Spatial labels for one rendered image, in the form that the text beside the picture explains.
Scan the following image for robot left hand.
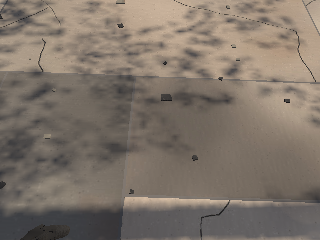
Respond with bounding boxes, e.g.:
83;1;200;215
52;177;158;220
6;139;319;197
21;224;70;240

